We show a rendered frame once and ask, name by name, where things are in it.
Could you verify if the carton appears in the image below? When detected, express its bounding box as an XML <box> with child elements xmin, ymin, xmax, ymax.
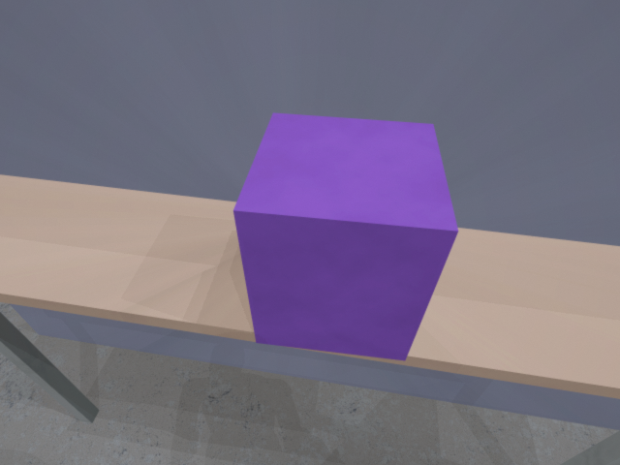
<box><xmin>233</xmin><ymin>112</ymin><xmax>458</xmax><ymax>360</ymax></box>

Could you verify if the table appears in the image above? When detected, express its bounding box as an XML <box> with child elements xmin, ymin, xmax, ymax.
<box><xmin>0</xmin><ymin>174</ymin><xmax>620</xmax><ymax>465</ymax></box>

